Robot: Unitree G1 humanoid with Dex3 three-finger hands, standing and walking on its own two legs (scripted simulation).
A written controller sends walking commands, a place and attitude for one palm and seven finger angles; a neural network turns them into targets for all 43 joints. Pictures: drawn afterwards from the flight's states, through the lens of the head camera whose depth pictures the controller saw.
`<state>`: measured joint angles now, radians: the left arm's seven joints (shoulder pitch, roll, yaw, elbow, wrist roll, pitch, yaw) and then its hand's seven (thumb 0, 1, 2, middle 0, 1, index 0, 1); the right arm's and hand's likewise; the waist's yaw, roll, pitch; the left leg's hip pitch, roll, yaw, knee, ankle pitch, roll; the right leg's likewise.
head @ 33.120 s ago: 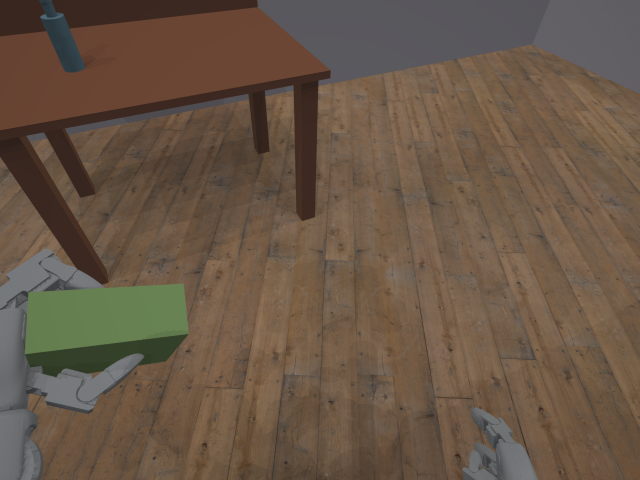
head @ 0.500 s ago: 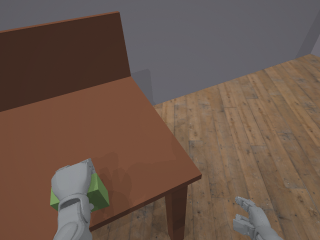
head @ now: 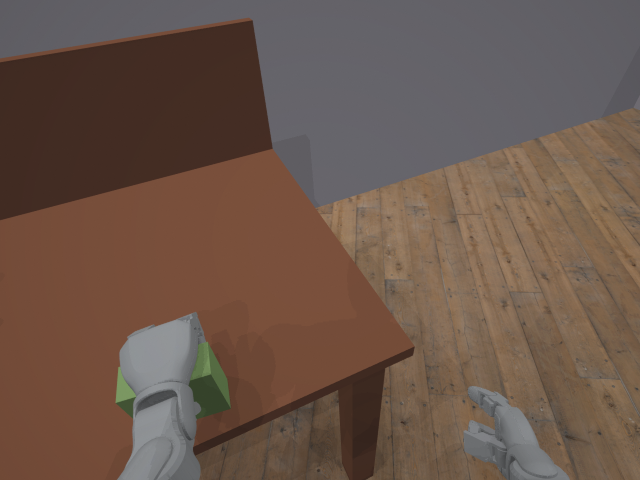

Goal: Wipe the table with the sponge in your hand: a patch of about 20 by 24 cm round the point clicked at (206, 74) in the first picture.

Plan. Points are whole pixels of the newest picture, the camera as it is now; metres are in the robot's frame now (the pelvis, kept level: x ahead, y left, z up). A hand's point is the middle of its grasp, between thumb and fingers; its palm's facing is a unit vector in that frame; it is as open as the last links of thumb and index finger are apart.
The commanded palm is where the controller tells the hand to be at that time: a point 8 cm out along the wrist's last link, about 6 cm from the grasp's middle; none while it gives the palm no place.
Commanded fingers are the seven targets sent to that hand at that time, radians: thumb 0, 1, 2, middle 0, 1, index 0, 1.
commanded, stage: slide across to the third lane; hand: left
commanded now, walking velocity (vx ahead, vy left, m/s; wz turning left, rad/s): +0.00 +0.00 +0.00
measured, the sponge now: (182, 395) +0.24 +0.23 -0.03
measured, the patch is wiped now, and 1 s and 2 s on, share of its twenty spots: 0.95 0.95 0.95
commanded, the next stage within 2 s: wipe forward along the third lane in 0.92 s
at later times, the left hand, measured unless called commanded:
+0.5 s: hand (211, 356) +0.27 +0.19 +0.02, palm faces +0.00 -0.07 -1.00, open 9.3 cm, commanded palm +0.23 +0.15 +0.06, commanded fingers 0.00 0.10 1.30 -1.20 -1.60 -1.20 -1.60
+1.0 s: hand (236, 350) +0.28 +0.16 +0.02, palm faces -0.01 -0.08 -1.00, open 9.3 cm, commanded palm +0.24 +0.14 +0.06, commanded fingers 0.00 0.10 1.30 -1.20 -1.60 -1.20 -1.60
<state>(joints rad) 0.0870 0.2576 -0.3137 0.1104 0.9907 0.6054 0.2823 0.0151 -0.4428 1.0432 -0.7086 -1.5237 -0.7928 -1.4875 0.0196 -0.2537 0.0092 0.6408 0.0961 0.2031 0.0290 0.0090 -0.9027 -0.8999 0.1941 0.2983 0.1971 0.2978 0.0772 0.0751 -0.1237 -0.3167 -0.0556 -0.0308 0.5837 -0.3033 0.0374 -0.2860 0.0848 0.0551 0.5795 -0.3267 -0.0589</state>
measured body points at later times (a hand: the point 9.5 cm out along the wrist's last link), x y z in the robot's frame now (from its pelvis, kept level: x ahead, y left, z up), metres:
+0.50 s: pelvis -0.01 +0.00 -0.01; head -0.04 -0.04 +0.44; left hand +0.26 +0.19 +0.08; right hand +0.24 -0.17 -0.09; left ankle +0.00 +0.10 -0.73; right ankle -0.02 -0.09 -0.73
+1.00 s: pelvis -0.01 -0.03 +0.00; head -0.05 -0.06 +0.45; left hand +0.28 +0.16 +0.07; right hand +0.21 -0.25 -0.09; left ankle +0.00 +0.10 -0.73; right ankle -0.02 -0.09 -0.73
